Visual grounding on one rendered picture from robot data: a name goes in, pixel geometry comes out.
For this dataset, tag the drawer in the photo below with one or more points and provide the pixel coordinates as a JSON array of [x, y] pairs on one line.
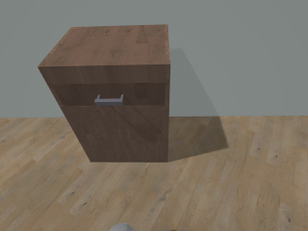
[[134, 94]]

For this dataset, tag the handle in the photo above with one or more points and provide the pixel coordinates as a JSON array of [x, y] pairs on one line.
[[108, 101]]

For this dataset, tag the cabinet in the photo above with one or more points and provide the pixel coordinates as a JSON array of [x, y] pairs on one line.
[[122, 54]]

